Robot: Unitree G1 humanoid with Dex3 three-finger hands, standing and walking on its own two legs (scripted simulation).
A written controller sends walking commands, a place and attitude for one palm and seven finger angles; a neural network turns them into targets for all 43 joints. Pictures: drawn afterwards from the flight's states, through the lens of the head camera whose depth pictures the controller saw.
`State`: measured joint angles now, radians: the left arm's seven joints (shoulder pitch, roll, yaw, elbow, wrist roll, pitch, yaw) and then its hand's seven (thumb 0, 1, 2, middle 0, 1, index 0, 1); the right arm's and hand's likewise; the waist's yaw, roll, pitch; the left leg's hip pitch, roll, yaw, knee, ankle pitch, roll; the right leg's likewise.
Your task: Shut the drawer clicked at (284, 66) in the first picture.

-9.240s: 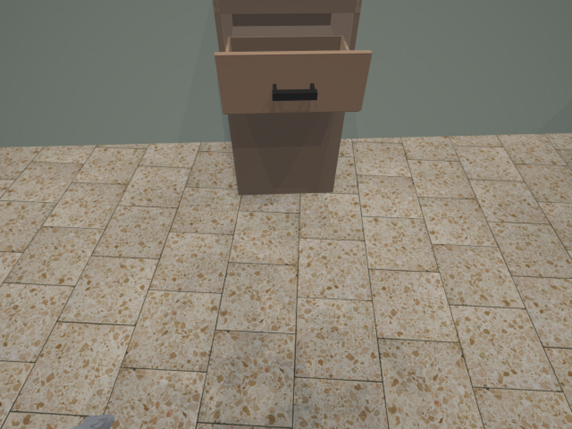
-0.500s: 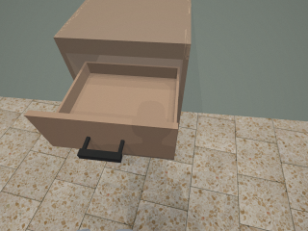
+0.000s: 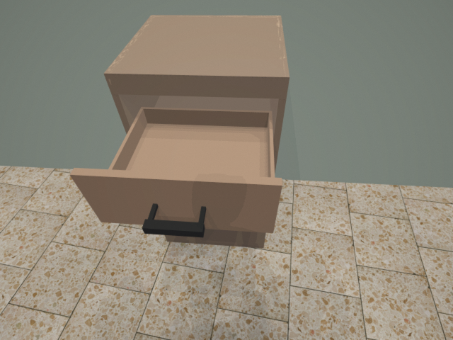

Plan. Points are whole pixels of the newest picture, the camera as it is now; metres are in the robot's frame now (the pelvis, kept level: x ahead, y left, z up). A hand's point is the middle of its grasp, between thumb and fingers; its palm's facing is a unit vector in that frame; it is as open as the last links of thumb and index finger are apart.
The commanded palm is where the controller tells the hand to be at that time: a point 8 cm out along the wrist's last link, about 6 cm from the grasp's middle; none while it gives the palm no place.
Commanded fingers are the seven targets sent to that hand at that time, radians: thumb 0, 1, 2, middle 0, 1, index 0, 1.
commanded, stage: come to a stop and stand still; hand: left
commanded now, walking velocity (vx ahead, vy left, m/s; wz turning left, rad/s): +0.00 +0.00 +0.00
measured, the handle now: (176, 219) +0.36 +0.14 -0.02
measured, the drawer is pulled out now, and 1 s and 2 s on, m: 0.30 0.30 0.30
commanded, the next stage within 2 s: look again from close up in 0.80 s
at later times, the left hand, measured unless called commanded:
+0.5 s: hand out of the picture +0.06 +0.17 -0.16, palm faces +0.01 -0.97 -0.23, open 7.3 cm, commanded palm none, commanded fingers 0.00 0.90 0.90 -0.20 -0.30 -0.20 -0.30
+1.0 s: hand out of the picture +0.07 +0.16 -0.16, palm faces +0.02 -0.98 -0.22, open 7.3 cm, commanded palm none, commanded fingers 0.00 0.90 0.90 -0.20 -0.30 -0.20 -0.30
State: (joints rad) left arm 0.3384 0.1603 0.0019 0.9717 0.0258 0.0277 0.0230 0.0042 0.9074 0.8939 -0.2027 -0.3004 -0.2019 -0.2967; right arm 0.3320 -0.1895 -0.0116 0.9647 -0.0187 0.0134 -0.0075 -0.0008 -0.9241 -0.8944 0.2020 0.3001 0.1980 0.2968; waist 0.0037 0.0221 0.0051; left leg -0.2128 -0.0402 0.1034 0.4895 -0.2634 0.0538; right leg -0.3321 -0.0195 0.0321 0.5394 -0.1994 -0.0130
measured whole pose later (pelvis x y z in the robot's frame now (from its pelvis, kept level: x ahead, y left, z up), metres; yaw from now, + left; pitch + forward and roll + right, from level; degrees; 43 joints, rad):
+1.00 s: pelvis +0.05 -0.02 +0.01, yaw +1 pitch -1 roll +0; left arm 0.27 0.16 -0.01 1.07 0.01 0.00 0.04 0.00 0.93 0.89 -0.20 -0.30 -0.20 -0.30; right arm 0.30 -0.15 0.01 1.12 -0.01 -0.02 -0.03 0.00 -0.91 -0.89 0.20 0.30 0.20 0.30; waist 0.00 0.01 0.03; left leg -0.10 0.00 0.07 0.39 -0.29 0.01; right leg -0.21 0.02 0.00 0.45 -0.22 -0.03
